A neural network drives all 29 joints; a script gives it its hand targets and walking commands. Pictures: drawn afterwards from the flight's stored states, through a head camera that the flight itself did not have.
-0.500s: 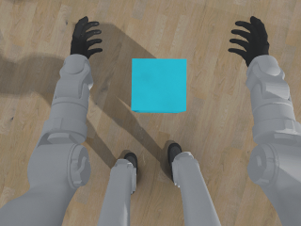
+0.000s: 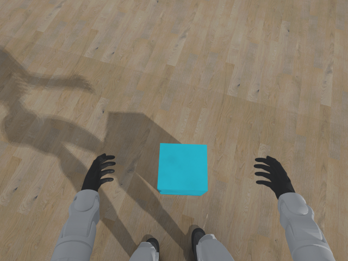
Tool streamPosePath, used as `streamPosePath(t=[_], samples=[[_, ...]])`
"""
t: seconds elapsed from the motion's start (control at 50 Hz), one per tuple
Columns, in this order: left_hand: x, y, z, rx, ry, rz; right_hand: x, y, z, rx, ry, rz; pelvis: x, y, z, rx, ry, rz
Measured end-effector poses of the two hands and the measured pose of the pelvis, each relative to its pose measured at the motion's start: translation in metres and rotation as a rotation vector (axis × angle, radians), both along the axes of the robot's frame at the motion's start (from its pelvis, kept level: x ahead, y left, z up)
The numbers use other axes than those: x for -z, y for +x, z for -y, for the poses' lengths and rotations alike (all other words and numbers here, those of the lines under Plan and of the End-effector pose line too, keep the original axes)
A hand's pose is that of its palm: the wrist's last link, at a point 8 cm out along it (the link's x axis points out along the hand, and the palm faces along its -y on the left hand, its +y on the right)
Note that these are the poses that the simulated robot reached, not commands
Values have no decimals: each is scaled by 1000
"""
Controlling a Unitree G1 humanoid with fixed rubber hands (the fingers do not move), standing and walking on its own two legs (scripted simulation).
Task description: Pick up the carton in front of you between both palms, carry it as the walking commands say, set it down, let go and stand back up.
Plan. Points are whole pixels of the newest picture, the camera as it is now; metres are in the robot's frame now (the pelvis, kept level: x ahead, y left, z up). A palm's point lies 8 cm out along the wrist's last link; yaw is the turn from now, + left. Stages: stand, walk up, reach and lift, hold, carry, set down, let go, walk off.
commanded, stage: let go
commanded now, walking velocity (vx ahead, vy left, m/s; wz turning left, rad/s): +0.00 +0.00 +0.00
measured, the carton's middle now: (182, 171) +0.43 -0.03 -0.61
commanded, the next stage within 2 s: stand in 0.76 s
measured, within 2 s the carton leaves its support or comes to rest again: neither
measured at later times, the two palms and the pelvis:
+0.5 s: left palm (44, 246) +0.19 +0.26 -0.03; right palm (291, 239) +0.18 -0.21 -0.03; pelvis +0.02 +0.03 +0.04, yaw -1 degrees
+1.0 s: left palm out of the picture +0.16 +0.29 -0.05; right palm (317, 244) +0.17 -0.27 -0.05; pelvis +0.03 +0.01 +0.03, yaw +0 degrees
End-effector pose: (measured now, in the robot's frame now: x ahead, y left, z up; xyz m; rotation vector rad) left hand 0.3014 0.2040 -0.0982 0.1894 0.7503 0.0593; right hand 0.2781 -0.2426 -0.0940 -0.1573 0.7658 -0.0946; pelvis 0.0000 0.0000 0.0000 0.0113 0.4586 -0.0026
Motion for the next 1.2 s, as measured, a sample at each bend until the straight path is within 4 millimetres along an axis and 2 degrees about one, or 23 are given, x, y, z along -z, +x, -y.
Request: streamPosePath(t=[0.2, 0.32, 0.44, 0.64, 0.76, 0.84, 0.92, 1.0, 1.2], samples=[[-42, -72, -30, -3, -6, -17, -43, -73, -19, 4, -1, -19, -28, 16, -12, 3, -16, 240], [-60, -101, -45, -4, -2, -20, -59, -97, -26, -4, -2, -23, -36, 23, -20, 6, -23, 381], [-68, -114, -52, -5, -2, -28, -63, -99, -33, -19, 4, -26, -37, 24, -25, 10, -28, 480], [-70, -112, -46, -4, -8, -41, -64, -94, -31, -24, -1, -34, -36, 25, -21, 6, -26, 548], [-67, -113, -41, -14, -6, -41, -65, -94, -21, -11, -33, -56, -35, 26, -16, 8, -23, 547], [-54, -123, -54, -55, 60, -79, -58, -93, -2, 30, -67, -28, -32, 27, -13, 4, -22, 511], [-50, -135, -73, -95, 117, -111, -51, -99, 15, 52, -100, -34, -30, 29, -11, 1, -22, 495], [-50, -143, -83, -117, 153, -130, -44, -109, 24, 59, -119, -70, -30, 30, -10, -1, -21, 487], [-44, -157, -80, -132, 158, -168, -31, -132, 27, 62, -127, -148, -31, 27, -5, -6, -16, 487]])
